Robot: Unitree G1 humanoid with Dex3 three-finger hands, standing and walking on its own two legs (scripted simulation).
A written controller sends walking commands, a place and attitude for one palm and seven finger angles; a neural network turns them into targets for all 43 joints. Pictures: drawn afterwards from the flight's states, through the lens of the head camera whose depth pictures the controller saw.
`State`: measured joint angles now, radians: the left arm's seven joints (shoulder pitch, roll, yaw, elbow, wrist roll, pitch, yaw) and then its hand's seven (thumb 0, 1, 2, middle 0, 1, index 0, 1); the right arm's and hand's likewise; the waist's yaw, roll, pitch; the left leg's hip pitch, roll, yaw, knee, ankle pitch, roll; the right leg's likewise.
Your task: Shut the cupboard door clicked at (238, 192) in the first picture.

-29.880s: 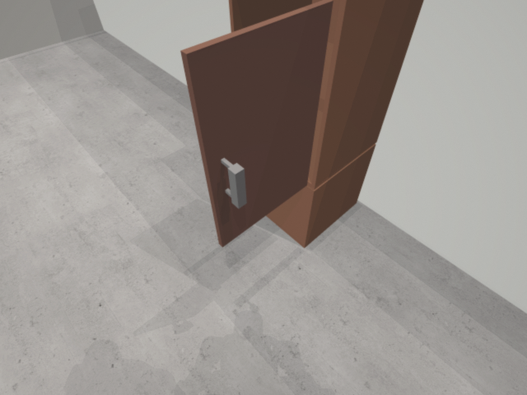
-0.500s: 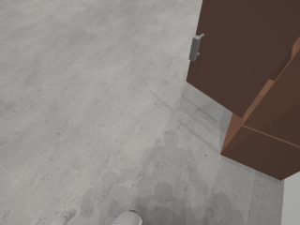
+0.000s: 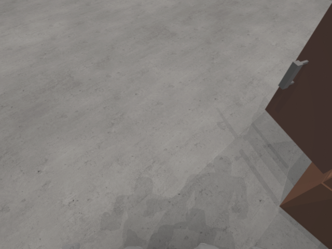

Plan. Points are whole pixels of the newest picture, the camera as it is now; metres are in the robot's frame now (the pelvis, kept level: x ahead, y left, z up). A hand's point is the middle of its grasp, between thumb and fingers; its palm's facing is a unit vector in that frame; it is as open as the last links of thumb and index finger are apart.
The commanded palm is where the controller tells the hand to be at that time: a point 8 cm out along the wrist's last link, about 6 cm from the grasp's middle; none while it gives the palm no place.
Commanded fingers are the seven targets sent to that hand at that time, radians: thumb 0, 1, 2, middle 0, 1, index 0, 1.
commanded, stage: walk to a spot facing it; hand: left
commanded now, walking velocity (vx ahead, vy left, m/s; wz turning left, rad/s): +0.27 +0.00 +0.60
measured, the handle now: (294, 74) +0.76 -0.47 -0.06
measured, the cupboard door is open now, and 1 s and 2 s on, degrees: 70 70 70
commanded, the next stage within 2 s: turn to face it in 0.76 s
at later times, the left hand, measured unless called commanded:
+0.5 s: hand out of the picture -0.01 +0.20 -0.19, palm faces +0.39 -0.90 -0.19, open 7.4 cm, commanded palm none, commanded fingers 0.00 0.90 0.90 -0.20 -0.30 -0.20 -0.30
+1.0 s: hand (81, 183) +0.30 +0.28 -0.14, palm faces +0.50 -0.83 -0.24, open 7.4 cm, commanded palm none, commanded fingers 0.00 0.90 0.90 -0.20 -0.30 -0.20 -0.30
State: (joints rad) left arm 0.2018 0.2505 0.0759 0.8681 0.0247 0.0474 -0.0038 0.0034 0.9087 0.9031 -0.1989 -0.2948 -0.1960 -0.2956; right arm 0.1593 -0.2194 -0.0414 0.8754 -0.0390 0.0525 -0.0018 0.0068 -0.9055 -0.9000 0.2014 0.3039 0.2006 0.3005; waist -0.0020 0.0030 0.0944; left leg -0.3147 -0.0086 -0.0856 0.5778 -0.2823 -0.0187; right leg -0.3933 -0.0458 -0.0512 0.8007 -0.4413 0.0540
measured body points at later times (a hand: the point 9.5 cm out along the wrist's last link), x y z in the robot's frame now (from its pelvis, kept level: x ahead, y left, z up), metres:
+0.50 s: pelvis +0.10 +0.04 -0.01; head +0.15 +0.08 +0.43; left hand -0.03 +0.25 -0.17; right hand +0.32 -0.14 -0.14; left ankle +0.12 +0.15 -0.73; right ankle +0.03 -0.12 -0.68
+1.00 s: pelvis +0.29 +0.06 +0.01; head +0.33 +0.06 +0.45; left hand +0.27 +0.32 -0.12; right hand +0.41 -0.15 -0.16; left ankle +0.16 +0.15 -0.65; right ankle +0.37 +0.00 -0.73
